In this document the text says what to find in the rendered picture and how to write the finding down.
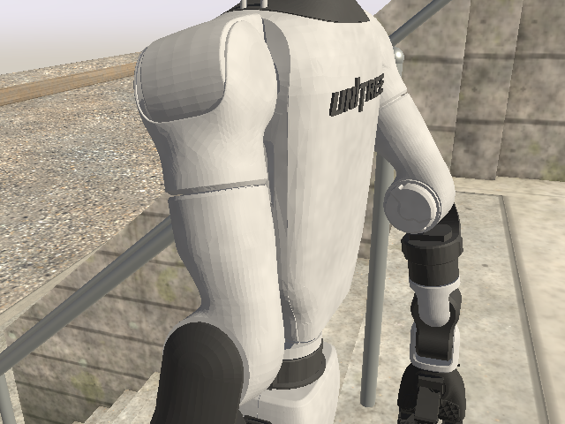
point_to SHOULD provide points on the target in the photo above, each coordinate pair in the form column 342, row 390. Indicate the robot right hand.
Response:
column 425, row 397

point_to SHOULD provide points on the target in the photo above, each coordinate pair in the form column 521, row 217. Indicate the robot left forearm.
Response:
column 201, row 378

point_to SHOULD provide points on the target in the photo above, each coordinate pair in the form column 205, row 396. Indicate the right robot upper arm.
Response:
column 423, row 191

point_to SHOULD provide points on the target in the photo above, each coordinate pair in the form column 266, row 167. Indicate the robot right forearm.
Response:
column 434, row 277

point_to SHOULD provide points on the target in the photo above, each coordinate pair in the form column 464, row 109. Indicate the robot head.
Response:
column 337, row 11

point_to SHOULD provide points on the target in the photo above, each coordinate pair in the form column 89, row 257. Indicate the left robot upper arm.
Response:
column 206, row 95

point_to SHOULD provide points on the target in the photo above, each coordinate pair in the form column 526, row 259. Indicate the humanoid robot torso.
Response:
column 318, row 149

